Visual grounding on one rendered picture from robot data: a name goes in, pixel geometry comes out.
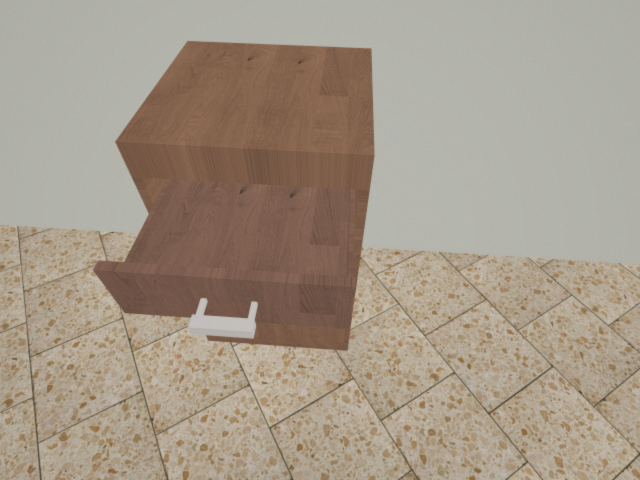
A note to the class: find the handle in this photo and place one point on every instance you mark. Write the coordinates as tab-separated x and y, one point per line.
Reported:
201	324

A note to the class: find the cabinet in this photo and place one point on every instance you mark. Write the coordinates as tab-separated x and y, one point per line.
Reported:
267	114

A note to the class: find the drawer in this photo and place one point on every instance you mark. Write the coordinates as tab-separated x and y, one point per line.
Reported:
288	248

